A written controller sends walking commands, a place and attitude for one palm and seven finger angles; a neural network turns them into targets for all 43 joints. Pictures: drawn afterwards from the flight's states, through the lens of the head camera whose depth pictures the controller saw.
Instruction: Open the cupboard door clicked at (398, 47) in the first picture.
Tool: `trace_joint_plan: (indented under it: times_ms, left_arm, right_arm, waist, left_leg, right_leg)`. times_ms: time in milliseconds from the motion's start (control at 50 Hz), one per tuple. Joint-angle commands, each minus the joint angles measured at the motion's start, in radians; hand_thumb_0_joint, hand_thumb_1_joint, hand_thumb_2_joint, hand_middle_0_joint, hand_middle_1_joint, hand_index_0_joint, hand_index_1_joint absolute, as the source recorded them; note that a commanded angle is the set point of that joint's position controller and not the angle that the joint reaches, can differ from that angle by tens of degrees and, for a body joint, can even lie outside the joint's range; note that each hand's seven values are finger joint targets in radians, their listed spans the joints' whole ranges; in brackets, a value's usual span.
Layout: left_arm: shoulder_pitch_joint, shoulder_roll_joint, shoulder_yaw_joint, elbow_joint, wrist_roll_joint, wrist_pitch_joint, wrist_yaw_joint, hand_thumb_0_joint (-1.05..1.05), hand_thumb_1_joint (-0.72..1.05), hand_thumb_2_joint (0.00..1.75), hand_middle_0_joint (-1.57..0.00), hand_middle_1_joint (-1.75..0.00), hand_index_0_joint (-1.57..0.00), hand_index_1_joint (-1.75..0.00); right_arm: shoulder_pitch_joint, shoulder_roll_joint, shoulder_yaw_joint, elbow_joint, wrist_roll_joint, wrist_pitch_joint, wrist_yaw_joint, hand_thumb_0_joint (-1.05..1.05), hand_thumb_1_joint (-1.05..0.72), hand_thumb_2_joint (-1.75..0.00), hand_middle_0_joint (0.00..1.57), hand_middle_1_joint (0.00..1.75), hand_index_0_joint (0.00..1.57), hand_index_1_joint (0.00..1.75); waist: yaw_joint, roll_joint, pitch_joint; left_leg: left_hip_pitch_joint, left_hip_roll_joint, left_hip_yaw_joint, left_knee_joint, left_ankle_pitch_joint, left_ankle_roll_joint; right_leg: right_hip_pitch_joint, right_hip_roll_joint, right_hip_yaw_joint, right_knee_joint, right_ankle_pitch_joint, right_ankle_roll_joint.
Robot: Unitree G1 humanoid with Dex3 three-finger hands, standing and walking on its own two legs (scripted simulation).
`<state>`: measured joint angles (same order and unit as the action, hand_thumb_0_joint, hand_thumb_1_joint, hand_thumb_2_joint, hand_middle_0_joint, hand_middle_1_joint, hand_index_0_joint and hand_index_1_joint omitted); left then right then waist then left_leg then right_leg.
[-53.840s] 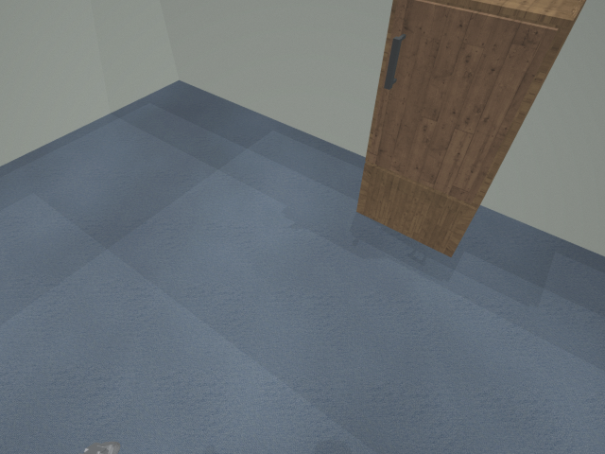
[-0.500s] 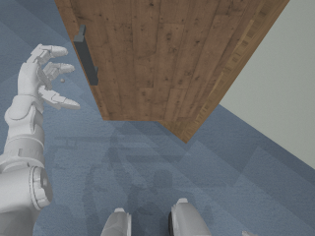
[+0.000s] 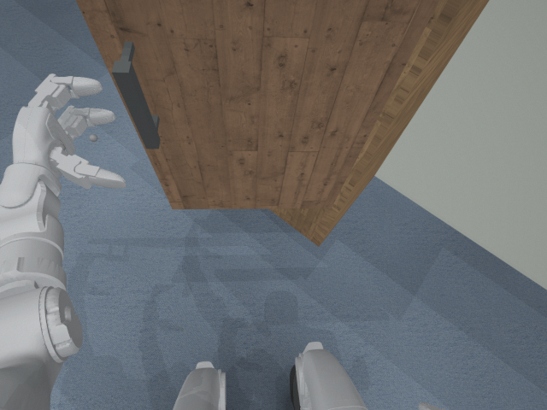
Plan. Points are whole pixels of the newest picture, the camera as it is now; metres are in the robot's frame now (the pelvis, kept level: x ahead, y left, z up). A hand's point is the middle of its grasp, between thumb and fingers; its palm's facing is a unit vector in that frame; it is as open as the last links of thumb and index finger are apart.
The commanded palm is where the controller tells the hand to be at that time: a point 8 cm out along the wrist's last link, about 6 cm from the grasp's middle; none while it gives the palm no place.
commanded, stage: move the hooked fingers beside the handle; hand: left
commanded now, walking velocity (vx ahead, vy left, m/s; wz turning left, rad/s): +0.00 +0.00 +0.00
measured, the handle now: (141, 100) +0.55 +0.17 +0.07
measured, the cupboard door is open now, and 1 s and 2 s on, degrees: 41 41 41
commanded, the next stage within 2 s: slide the fingers in behind the handle in 0.50 s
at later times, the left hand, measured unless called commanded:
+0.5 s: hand (87, 141) +0.47 +0.23 +0.07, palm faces -0.03 -1.00 -0.02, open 14.0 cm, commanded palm +0.45 +0.28 +0.07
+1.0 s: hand (108, 137) +0.48 +0.21 +0.07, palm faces -0.04 -1.00 -0.01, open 14.0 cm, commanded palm +0.46 +0.25 +0.07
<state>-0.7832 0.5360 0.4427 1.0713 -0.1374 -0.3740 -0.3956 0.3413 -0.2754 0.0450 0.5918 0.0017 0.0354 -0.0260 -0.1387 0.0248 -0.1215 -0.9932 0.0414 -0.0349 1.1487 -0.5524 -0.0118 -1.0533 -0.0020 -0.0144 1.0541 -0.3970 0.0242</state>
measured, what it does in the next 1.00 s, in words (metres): stands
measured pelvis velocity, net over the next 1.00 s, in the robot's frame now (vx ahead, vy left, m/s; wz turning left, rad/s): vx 0.00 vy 0.01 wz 0.00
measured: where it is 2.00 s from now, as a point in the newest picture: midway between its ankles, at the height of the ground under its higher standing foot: outside the picture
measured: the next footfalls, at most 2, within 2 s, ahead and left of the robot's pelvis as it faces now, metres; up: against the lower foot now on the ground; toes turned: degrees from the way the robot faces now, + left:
none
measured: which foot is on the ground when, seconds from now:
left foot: down 0.00-1.00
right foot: down 0.00-1.00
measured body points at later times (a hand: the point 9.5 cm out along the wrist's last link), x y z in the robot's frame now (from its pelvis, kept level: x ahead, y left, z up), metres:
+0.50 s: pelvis -0.01 +0.00 +0.00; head +0.12 +0.02 +0.43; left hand +0.46 +0.28 +0.08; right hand +0.05 -0.27 -0.11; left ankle -0.01 +0.12 -0.65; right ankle +0.05 -0.14 -0.65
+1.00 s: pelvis +0.00 +0.01 +0.00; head +0.13 +0.02 +0.43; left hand +0.48 +0.26 +0.07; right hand +0.04 -0.26 -0.11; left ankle -0.01 +0.12 -0.65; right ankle +0.05 -0.14 -0.65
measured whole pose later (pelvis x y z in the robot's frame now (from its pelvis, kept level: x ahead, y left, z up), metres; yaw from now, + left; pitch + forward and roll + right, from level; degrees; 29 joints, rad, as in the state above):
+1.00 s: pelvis +0.00 +0.01 +0.00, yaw +0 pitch +22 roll -3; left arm -0.77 0.47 0.40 1.04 -0.14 -0.38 -0.34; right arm 0.36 -0.27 0.04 0.60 0.00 0.03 -0.01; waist -0.14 0.02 -0.13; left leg -0.98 0.04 -0.03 1.14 -0.55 0.00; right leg -1.04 0.00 -0.01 1.04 -0.39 0.03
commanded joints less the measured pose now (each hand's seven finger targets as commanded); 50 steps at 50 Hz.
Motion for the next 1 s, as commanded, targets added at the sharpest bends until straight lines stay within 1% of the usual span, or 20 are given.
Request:
trace_joint_plan:
  times_ms: [0, 40, 60, 120, 200, 240, 280, 340, 380, 460, 500, 540, 580, 640, 660, 740, 780, 860, 900, 980]
  left_arm:
    - [-0.351, 0.274, 0.032, -0.252, -0.048, -0.080, -0.015, 0.00, -0.50, 0.30, -0.30, -1.20, -0.30, -1.20]
    - [-0.333, 0.256, 0.016, -0.259, -0.053, -0.075, -0.024, 0.00, -0.50, 0.30, -0.30, -1.20, -0.30, -1.20]
    - [-0.326, 0.230, 0.002, -0.235, -0.059, -0.066, -0.026, 0.00, -0.50, 0.30, -0.30, -1.20, -0.30, -1.20]
    - [-0.326, 0.233, 0.003, -0.191, -0.055, -0.050, -0.023, 0.00, -0.50, 0.30, -0.30, -1.20, -0.30, -1.20]
    - [-0.387, 0.255, 0.009, -0.247, -0.047, -0.080, -0.012, 0.00, -0.50, 0.30, -0.30, -1.20, -0.30, -1.20]
    - [-0.417, 0.224, -0.019, -0.237, -0.051, -0.088, -0.011, 0.00, -0.50, 0.30, -0.30, -1.20, -0.30, -1.20]
    - [-0.381, 0.282, 0.029, -0.188, -0.045, -0.083, -0.009, 0.00, -0.50, 0.30, -0.30, -1.20, -0.30, -1.20]
    - [-0.444, 0.267, -0.003, -0.173, -0.030, -0.074, -0.011, 0.00, -0.50, 0.30, -0.30, -1.20, -0.30, -1.20]
    - [-0.444, 0.326, 0.042, -0.180, -0.028, -0.077, -0.010, 0.00, -0.50, 0.30, -0.30, -1.20, -0.30, -1.20]
    - [-0.414, 0.285, 0.021, -0.181, -0.039, -0.078, -0.025, 0.00, -0.50, 0.30, -0.30, -1.20, -0.30, -1.20]
    - [-0.426, 0.291, 0.016, -0.136, -0.035, -0.061, -0.027, 0.00, -0.50, 0.30, -0.30, -1.20, -0.30, -1.20]
    - [-0.447, 0.306, 0.024, -0.129, -0.034, -0.053, -0.029, 0.00, -0.50, 0.30, -0.30, -1.20, -0.30, -1.20]
    - [-0.467, 0.368, 0.058, -0.154, -0.023, -0.059, -0.030, 0.00, -0.50, 0.30, -0.30, -1.20, -0.30, -1.20]
    - [-0.471, 0.255, -0.014, -0.207, -0.044, -0.071, -0.039, 0.00, -0.50, 0.30, -0.30, -1.20, -0.30, -1.20]
    - [-0.461, 0.284, 0.013, -0.200, -0.046, -0.072, -0.038, 0.00, -0.50, 0.30, -0.30, -1.20, -0.30, -1.20]
    - [-0.428, 0.206, -0.029, -0.211, -0.049, -0.053, -0.020, 0.00, -0.50, 0.30, -0.30, -1.20, -0.30, -1.20]
    - [-0.433, 0.253, 0.005, -0.208, -0.037, -0.047, 0.002, 0.00, -0.50, 0.30, -0.30, -1.20, -0.30, -1.20]
    - [-0.411, 0.224, -0.004, -0.274, -0.025, -0.068, 0.040, 0.00, -0.50, 0.30, -0.30, -1.20, -0.30, -1.20]
    - [-0.397, 0.207, -0.008, -0.249, -0.026, -0.070, 0.055, 0.00, -0.50, 0.30, -0.30, -1.20, -0.30, -1.20]
    - [-0.375, 0.180, -0.023, -0.231, -0.017, -0.074, 0.072, 0.00, -0.50, 0.30, -0.30, -1.20, -0.30, -1.20]
  right_arm:
    - [0.134, -0.174, -0.070, -0.067, 0.004, -0.020, -0.015, 0.00, -0.90, -0.90, 0.20, 0.30, 0.20, 0.30]
    - [0.135, -0.174, -0.071, -0.068, 0.006, -0.018, -0.014, 0.00, -0.90, -0.90, 0.20, 0.30, 0.20, 0.30]
    - [0.130, -0.173, -0.070, -0.062, 0.008, -0.017, -0.013, 0.00, -0.90, -0.90, 0.20, 0.30, 0.20, 0.30]
    - [0.125, -0.177, -0.069, -0.061, 0.010, -0.016, -0.018, 0.00, -0.90, -0.90, 0.20, 0.30, 0.20, 0.30]
    - [0.126, -0.175, -0.070, -0.056, 0.006, -0.025, -0.023, 0.00, -0.90, -0.90, 0.20, 0.30, 0.20, 0.30]
    - [0.127, -0.172, -0.068, -0.050, 0.004, -0.029, -0.023, 0.00, -0.90, -0.90, 0.20, 0.30, 0.20, 0.30]
    - [0.122, -0.181, -0.067, -0.050, 0.008, -0.027, -0.025, 0.00, -0.90, -0.90, 0.20, 0.30, 0.20, 0.30]
    - [0.118, -0.177, -0.060, -0.050, 0.006, -0.032, -0.026, 0.00, -0.90, -0.90, 0.20, 0.30, 0.20, 0.30]
    - [0.123, -0.185, -0.061, -0.051, 0.004, -0.034, -0.028, 0.00, -0.90, -0.90, 0.20, 0.30, 0.20, 0.30]
    - [0.125, -0.181, -0.062, -0.057, 0.005, -0.037, -0.023, 0.00, -0.90, -0.90, 0.20, 0.30, 0.20, 0.30]
    - [0.124, -0.184, -0.058, -0.053, 0.007, -0.035, -0.023, 0.00, -0.90, -0.90, 0.20, 0.30, 0.20, 0.30]
    - [0.127, -0.186, -0.056, -0.055, 0.007, -0.035, -0.025, 0.00, -0.90, -0.90, 0.20, 0.30, 0.20, 0.30]
    - [0.134, -0.192, -0.056, -0.054, 0.005, -0.036, -0.028, 0.00, -0.90, -0.90, 0.20, 0.30, 0.20, 0.30]
    - [0.142, -0.182, -0.063, -0.057, 0.002, -0.043, -0.021, 0.00, -0.90, -0.90, 0.20, 0.30, 0.20, 0.30]
    - [0.145, -0.188, -0.064, -0.047, 0.001, -0.041, -0.021, 0.00, -0.90, -0.90, 0.20, 0.30, 0.20, 0.30]
    - [0.153, -0.180, -0.069, -0.047, 0.000, -0.036, -0.014, 0.00, -0.90, -0.90, 0.20, 0.30, 0.20, 0.30]
    - [0.153, -0.183, -0.069, -0.039, 0.000, -0.032, -0.015, 0.00, -0.90, -0.90, 0.20, 0.30, 0.20, 0.30]
    - [0.153, -0.170, -0.072, -0.049, -0.004, -0.030, -0.008, 0.00, -0.90, -0.90, 0.20, 0.30, 0.20, 0.30]
    - [0.155, -0.168, -0.073, -0.043, -0.005, -0.029, -0.006, 0.00, -0.90, -0.90, 0.20, 0.30, 0.20, 0.30]
    - [0.149, -0.166, -0.072, -0.050, -0.006, -0.026, -0.002, 0.00, -0.90, -0.90, 0.20, 0.30, 0.20, 0.30]
  waist:
    - [0.020, 0.106, -0.530]
    - [0.023, 0.129, -0.513]
    - [0.013, 0.103, -0.486]
    - [0.003, 0.051, -0.409]
    - [0.010, 0.099, -0.470]
    - [-0.006, 0.100, -0.442]
    - [0.007, 0.057, -0.437]
    - [-0.007, 0.110, -0.399]
    - [0.004, 0.106, -0.461]
    - [0.005, 0.118, -0.499]
    - [-0.010, 0.080, -0.436]
    - [-0.014, 0.079, -0.421]
    - [-0.003, 0.099, -0.478]
    - [-0.016, 0.140, -0.512]
    - [-0.006, 0.122, -0.524]
    - [-0.010, 0.129, -0.503]
    - [-0.005, 0.111, -0.484]
    - [0.009, 0.150, -0.522]
    - [0.001, 0.107, -0.484]
    - [0.003, 0.091, -0.456]
  left_leg:
    - [0.258, -0.030, 0.016, -0.150, 0.460, 0.024]
    - [0.276, -0.030, 0.013, -0.157, 0.470, 0.021]
    - [0.263, -0.028, 0.013, -0.160, 0.447, 0.022]
    - [0.186, -0.034, 0.023, -0.170, 0.346, 0.032]
    - [0.236, -0.035, 0.016, -0.161, 0.381, 0.027]
    - [0.242, -0.034, 0.011, -0.162, 0.373, 0.027]
    - [0.194, -0.035, 0.014, -0.162, 0.334, 0.029]
    - [0.179, -0.038, 0.012, -0.161, 0.293, 0.031]
    - [0.192, -0.035, 0.009, -0.150, 0.320, 0.029]
    - [0.229, -0.032, 0.008, -0.145, 0.362, 0.024]
    - [0.166, -0.033, 0.011, -0.147, 0.308, 0.029]
    - [0.141, -0.034, 0.012, -0.145, 0.275, 0.034]
    - [0.156, -0.033, 0.009, -0.140, 0.309, 0.033]
    - [0.246, -0.031, 0.001, -0.139, 0.367, 0.027]
    - [0.254, -0.026, -0.008, -0.140, 0.376, 0.021]
    - [0.281, -0.026, -0.006, -0.146, 0.414, 0.020]
    - [0.257, -0.025, -0.005, -0.152, 0.392, 0.019]
    - [0.310, -0.026, -0.003, -0.155, 0.459, 0.011]
    - [0.285, -0.025, 0.001, -0.157, 0.457, 0.014]
    - [0.264, -0.027, 0.002, -0.167, 0.429, 0.014]
  right_leg:
    - [0.393, 0.031, -0.016, -0.087, 0.338, -0.042]
    - [0.382, 0.033, -0.022, -0.087, 0.334, -0.048]
    - [0.365, 0.033, -0.025, -0.096, 0.315, -0.043]
    - [0.366, 0.029, -0.016, -0.115, 0.259, -0.039]
    - [0.357, 0.026, -0.013, -0.102, 0.270, -0.043]
    - [0.338, 0.029, -0.018, -0.103, 0.258, -0.045]
    - [0.359, 0.027, -0.012, -0.104, 0.238, -0.043]
    - [0.318, 0.026, -0.011, -0.102, 0.195, -0.046]
    - [0.334, 0.025, -0.006, -0.094, 0.215, -0.045]
    - [0.328, 0.029, -0.014, -0.086, 0.240, -0.044]
    - [0.321, 0.029, -0.012, -0.094, 0.207, -0.040]
    - [0.315, 0.030, -0.009, -0.095, 0.179, -0.042]
    - [0.336, 0.028, -0.004, -0.085, 0.207, -0.043]
    - [0.290, 0.033, -0.019, -0.083, 0.223, -0.046]
    - [0.290, 0.033, -0.025, -0.079, 0.222, -0.046]
    - [0.272, 0.034, -0.035, -0.086, 0.237, -0.046]
    - [0.284, 0.033, -0.033, -0.090, 0.228, -0.044]
    - [0.298, 0.034, -0.035, -0.086, 0.270, -0.047]
    - [0.313, 0.035, -0.035, -0.093, 0.282, -0.044]
    - [0.317, 0.033, -0.037, -0.094, 0.267, -0.045]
